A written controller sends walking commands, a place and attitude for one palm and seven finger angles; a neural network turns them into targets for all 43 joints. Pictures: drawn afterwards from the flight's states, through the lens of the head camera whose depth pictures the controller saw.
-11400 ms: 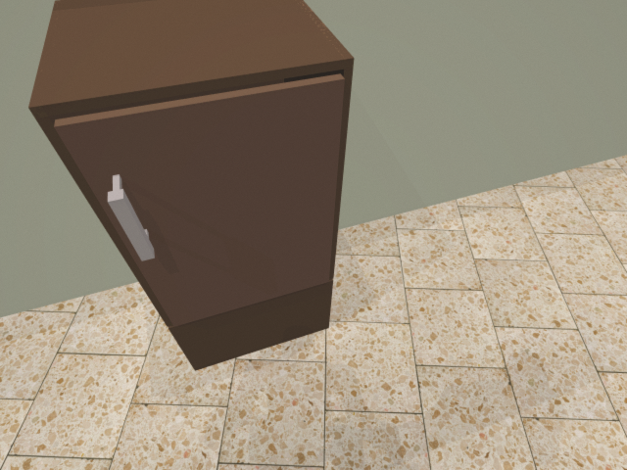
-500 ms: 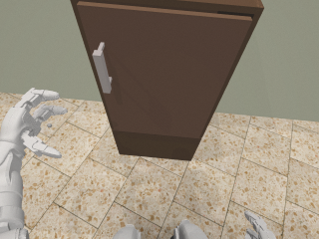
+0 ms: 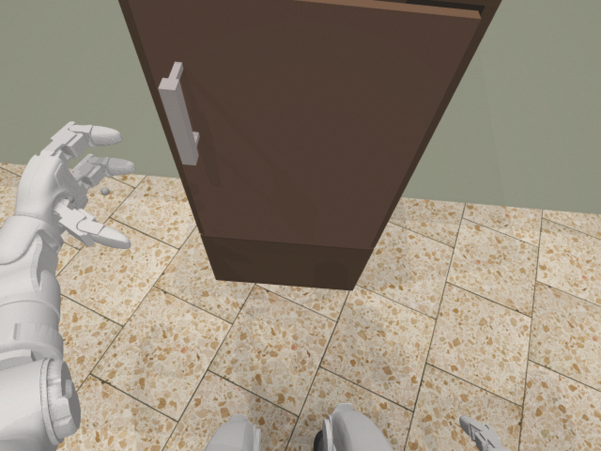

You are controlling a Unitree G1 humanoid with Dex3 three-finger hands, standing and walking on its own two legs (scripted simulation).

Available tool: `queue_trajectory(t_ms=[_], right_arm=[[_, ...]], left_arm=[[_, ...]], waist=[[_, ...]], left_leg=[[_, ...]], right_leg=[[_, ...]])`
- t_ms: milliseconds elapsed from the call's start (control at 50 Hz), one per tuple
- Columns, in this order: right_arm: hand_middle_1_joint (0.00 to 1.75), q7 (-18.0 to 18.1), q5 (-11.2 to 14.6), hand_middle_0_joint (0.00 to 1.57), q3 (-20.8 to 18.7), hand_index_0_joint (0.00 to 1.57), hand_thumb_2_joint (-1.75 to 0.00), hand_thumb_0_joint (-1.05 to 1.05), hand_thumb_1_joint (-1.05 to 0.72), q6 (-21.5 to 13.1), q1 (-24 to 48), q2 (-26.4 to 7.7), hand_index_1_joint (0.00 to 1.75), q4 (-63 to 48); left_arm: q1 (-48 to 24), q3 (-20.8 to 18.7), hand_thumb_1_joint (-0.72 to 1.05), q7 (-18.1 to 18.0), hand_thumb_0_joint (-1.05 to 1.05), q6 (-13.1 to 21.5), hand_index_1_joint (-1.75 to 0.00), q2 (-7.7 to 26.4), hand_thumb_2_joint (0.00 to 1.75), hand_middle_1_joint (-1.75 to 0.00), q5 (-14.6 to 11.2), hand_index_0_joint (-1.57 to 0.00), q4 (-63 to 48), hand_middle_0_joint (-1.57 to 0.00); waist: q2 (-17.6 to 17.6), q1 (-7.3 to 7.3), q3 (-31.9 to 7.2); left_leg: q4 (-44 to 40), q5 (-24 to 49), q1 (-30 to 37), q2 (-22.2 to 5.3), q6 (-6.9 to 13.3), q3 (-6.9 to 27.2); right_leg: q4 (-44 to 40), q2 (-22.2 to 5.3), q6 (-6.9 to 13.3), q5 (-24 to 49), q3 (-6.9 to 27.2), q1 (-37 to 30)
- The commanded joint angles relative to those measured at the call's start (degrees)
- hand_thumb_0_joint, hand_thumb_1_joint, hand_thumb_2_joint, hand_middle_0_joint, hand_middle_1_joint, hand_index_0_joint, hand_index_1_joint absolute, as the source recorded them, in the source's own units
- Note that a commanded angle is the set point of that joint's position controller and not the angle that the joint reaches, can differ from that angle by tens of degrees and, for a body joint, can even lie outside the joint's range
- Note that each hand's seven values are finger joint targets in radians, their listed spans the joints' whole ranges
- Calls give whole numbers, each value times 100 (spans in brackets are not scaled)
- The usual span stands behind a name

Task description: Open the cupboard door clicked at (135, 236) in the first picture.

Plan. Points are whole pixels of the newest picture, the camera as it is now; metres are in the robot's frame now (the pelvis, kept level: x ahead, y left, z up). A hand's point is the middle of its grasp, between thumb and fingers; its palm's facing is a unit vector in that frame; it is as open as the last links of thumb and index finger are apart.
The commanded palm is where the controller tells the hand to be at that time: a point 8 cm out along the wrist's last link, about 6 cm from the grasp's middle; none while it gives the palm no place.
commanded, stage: move the hooked fingers beside the handle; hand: left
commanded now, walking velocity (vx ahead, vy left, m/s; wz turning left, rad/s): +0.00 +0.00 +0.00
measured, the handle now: (184, 116) +0.57 +0.17 +0.06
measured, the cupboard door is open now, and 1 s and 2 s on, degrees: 0 0 0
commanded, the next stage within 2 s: slide the fingers in behind the handle in 1.44 s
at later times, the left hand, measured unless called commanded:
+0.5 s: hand (125, 144) +0.50 +0.24 +0.08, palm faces -0.09 -1.00 -0.01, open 14.0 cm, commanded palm +0.49 +0.29 +0.07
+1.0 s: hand (121, 134) +0.53 +0.25 +0.07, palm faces -0.08 -1.00 -0.02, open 14.0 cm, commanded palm +0.51 +0.29 +0.06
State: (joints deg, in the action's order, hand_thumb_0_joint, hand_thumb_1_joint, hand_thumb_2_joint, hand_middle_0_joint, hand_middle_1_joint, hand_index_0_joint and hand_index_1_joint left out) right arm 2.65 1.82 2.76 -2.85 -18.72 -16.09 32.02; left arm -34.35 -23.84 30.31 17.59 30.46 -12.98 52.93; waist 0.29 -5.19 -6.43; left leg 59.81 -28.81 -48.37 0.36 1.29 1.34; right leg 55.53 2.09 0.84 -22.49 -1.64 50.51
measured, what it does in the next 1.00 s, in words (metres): stands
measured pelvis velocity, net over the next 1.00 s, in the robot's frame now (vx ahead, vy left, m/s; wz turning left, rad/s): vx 0.01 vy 0.01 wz -0.04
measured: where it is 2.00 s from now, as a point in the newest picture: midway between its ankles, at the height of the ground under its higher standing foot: outside the picture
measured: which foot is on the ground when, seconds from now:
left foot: down 0.00-1.00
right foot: down 0.00-1.00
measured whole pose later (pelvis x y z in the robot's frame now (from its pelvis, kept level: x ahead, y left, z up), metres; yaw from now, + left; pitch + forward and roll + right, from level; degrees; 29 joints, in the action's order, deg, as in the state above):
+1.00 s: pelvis +0.01 +0.01 -0.01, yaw -2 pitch +25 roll -5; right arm 0.7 -0.3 4.2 5.3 -23.7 -15.7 33.0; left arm -53.0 -28.7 28.6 18.9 41.3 -6.4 65.4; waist 0.8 -11.6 -5.8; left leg 64.5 -30.7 -59.0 -1.1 2.0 1.7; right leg 56.9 3.6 0.0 -22.4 -2.1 59.8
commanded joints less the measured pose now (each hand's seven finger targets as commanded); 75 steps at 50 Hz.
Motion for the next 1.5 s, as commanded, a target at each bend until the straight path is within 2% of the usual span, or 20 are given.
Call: queue_trajectory(t_ms=[0, 100, 160, 220, 420, 520, 600, 740, 760, 820, 860, 900, 980, 1060, 1080, 1140, 1240, 1300, 1360, 1480], right_arm=[[30, 67, -12, 20, -369, 20, -90, 0, -90, -55, -617, -1013, 30, -401], [30, 62, -28, 20, -359, 20, -90, 0, -90, 62, -730, -1046, 30, -336], [30, 53, -42, 20, -346, 20, -90, 0, -90, 142, -834, -1053, 30, -251], [30, 69, -52, 20, -340, 20, -90, 0, -90, 206, -928, -1112, 30, -203], [30, 61, -108, 20, -282, 20, -90, 0, -90, 389, -1208, -1172, 30, -138], [30, 49, -141, 20, -229, 20, -90, 0, -90, 470, -1344, -1187, 30, -110], [30, 24, -184, 20, -236, 20, -90, 0, -90, 523, -1453, -1222, 30, -87], [30, -40, -197, 20, -223, 20, -90, 0, -90, 700, -1533, -1228, 30, -220], [30, -50, -186, 20, -227, 20, -90, 0, -90, 720, -1525, -1211, 30, -223], [30, -48, -193, 20, -257, 20, -90, 0, -90, 744, -1538, -1229, 30, -234], [30, -75, -208, 20, -274, 20, -90, 0, -90, 732, -1517, -1186, 30, -181], [30, -93, -240, 20, -304, 20, -90, 0, -90, 744, -1557, -1218, 30, -154], [30, -122, -215, 20, -328, 20, -90, 0, -90, 782, -1558, -1163, 30, -59], [30, -128, -200, 20, -331, 20, -90, 0, -90, 841, -1540, -1152, 30, -99], [30, -118, -203, 20, -329, 20, -90, 0, -90, 832, -1526, -1141, 30, -130], [30, -131, -231, 20, -344, 20, -90, 0, -90, 848, -1498, -1125, 30, -159], [30, -124, -243, 20, -332, 20, -90, 0, -90, 816, -1392, -1110, 30, -118], [30, -125, -228, 20, -326, 20, -90, 0, -90, 805, -1350, -1088, 30, -157], [30, -107, -197, 20, -294, 20, -90, 0, -90, 822, -1322, -1080, 30, -177], [30, -56, -190, 20, -264, 20, -90, 0, -90, 773, -1307, -1101, 30, -199]], left_arm=[[-2592, -362, -50, -71, 0, 526, -120, 1801, 30, -120, -36, -30, -714, -30], [-2949, -462, -50, 13, 0, 662, -120, 2106, 30, -120, 73, -30, -463, -30], [-3185, -266, -50, 17, 0, 577, -120, 1954, 30, -120, 162, -30, -151, -30], [-3472, -522, -50, 28, 0, 525, -120, 2380, 30, -120, 177, -30, 12, -30], [-4112, -600, -50, -90, 0, 469, -120, 2829, 30, -120, 421, -30, 438, -30], [-4497, -585, -50, -120, 0, 411, -120, 3060, 30, -120, 586, -30, 648, -30], [-4771, -624, -50, -107, 0, 432, -120, 3165, 30, -120, 605, -30, 486, -30], [-3981, -718, -50, -53, 0, 214, -120, 3170, 30, -120, 645, -30, 735, -30], [-4068, -557, -50, -60, 0, 195, -120, 2987, 30, -120, 654, -30, 712, -30], [-4286, -784, -50, -110, 0, 337, -120, 3218, 30, -120, 590, -30, 409, -30], [-4603, -631, -50, -131, 0, 465, -120, 2971, 30, -120, 541, -30, 104, -30], [-4640, -807, -50, -164, 0, 631, -120, 3158, 30, -120, 510, -30, -275, -30], [-4144, -424, -50, -161, 0, 492, -120, 2461, 30, -120, 427, -30, -19, -30], [-3877, -97, -50, -227, 0, 150, -120, 2043, 30, -120, 514, -30, 383, -30], [-3905, -113, -50, -248, 0, 186, -120, 2010, 30, -120, 490, -30, 309, -30], [-3969, -337, -50, -390, 0, 398, -120, 2248, 30, -120, 480, -30, 45, -30], [-4353, -398, -50, -543, 0, 701, -120, 2316, 30, -120, 505, -30, 1, -30], [-4099, -414, -50, -548, 0, 683, -120, 2317, 30, -120, 557, -30, 148, -30], [-4051, -279, -50, -525, 0, 571, -120, 2252, 30, -120, 613, -30, 331, -30], [-4293, -373, -50, -435, 0, 609, -120, 2383, 30, -120, 490, -30, 334, -30]], waist=[[453, -78, -2183], [754, -95, -2562], [656, -239, -2399], [723, -252, -2488], [752, -475, -2569], [1044, -569, -2624], [1253, -629, -3100], [1120, -488, -2896], [1059, -576, -2772], [1073, -579, -2952], [1290, -646, -3045], [1649, -527, -3508], [1640, -566, -3071], [1232, -644, -2515], [1412, -580, -2504], [1137, -534, -2760], [1175, -569, -2704], [1250, -482, -2883], [1011, -551, -2591], [820, -606, -2607]], left_leg=[[-724, 1873, 825, -88, -4, 91], [-607, 2088, 921, -78, -11, 82], [-574, 2017, 819, -100, 17, 115], [-517, 1944, 660, -97, 34, 99], [-379, 1885, 424, -126, 84, 109], [-286, 2064, 439, -146, 70, 165], [-178, 2528, 819, -192, 36, 229], [-230, 2722, 692, -204, 36, 185], [-244, 2646, 693, -207, 51, 186], [-214, 2758, 814, -224, 35, 220], [-203, 2808, 1090, -232, 13, 252], [-188, 3427, 1689, -269, -122, 377], [-245, 4078, 2121, -333, -241, 470], [-379, 3502, 1669, -299, -149, 407], [-364, 3671, 1756, -287, -184, 420], [-341, 3555, 1673, -276, -186, 397], [-332, 3169, 1552, -253, -191, 392], [-318, 3161, 1512, -213, -153, 321], [-385, 2714, 1167, -187, -66, 268], [-347, 2283, 816, -152, 33, 209]], right_leg=[[-425, -6, 102, 1267, 119, -1308], [-347, 7, 113, 1451, 166, -1337], [-353, 12, 83, 1370, 134, -1116], [-352, 17, 83, 1376, 170, -1192], [-328, 58, 57, 1344, 180, -1042], [-247, 70, 64, 1398, 136, -836], [-165, 97, 70, 1631, 89, -710], [-174, 122, 72, 1816, 26, -797], [-210, 130, 56, 1754, 21, -692], [-180, 153, 62, 1797, 21, -716], [-191, 159, 64, 1719, 5, -564], [-134, 175, 98, 1784, -45, -462], [-248, 205, 105, 1733, -177, -90], [-355, 179, 64, 1576, -198, -83], [-322, 176, 107, 1592, -202, -13], [-297, 173, 91, 1696, -146, -305], [-250, 157, 103, 1544, -112, -331], [-248, 149, 100, 1666, -59, -542], [-304, 129, 78, 1581, -44, -635], [-320, 133, 90, 1552, 35, -837]])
